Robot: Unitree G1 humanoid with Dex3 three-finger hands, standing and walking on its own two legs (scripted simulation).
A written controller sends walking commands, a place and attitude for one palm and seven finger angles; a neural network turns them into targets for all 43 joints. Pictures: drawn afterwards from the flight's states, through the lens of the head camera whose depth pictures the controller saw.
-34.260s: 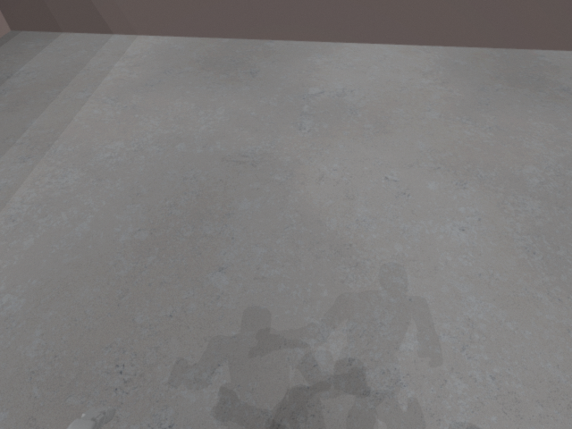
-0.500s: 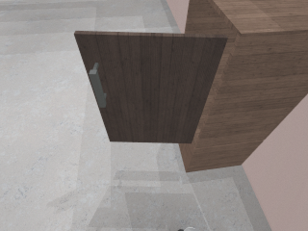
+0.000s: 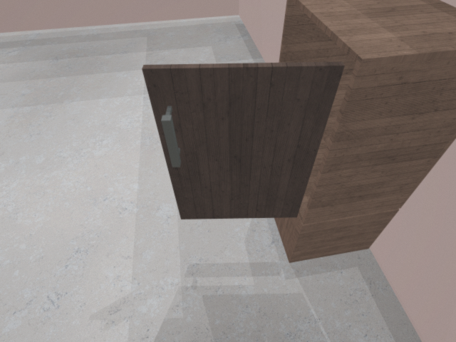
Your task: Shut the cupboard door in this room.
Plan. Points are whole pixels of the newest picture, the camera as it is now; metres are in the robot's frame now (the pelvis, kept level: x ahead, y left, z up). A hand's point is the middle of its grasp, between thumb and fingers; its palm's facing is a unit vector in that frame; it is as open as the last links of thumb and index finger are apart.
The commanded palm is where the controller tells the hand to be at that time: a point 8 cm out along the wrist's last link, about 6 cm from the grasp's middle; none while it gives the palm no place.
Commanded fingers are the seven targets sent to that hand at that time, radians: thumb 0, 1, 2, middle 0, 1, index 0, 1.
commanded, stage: come to a stop and stand still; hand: left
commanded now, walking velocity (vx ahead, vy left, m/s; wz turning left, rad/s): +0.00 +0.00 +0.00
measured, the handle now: (173, 137) +0.57 +0.18 +0.02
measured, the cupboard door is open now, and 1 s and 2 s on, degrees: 81 81 81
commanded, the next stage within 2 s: look again from close up in 1.08 s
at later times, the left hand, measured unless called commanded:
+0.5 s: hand out of the picture +0.05 +0.15 -0.17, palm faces +0.02 -0.98 -0.21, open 7.3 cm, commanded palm none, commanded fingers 0.00 0.90 0.90 -0.20 -0.30 -0.20 -0.30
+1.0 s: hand out of the picture +0.07 +0.13 -0.17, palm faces +0.02 -0.98 -0.21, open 7.3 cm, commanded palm none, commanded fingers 0.00 0.90 0.90 -0.20 -0.30 -0.20 -0.30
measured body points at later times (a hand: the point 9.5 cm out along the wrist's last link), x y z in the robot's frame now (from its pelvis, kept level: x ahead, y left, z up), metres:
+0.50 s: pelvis +0.04 -0.02 +0.00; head +0.05 -0.03 +0.45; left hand +0.05 +0.21 -0.15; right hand +0.05 -0.24 -0.16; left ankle +0.03 +0.06 -0.74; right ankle +0.05 -0.13 -0.74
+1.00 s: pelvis +0.06 -0.05 +0.01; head +0.08 -0.05 +0.46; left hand +0.07 +0.18 -0.15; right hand +0.07 -0.27 -0.16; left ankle +0.03 +0.06 -0.74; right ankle +0.05 -0.13 -0.74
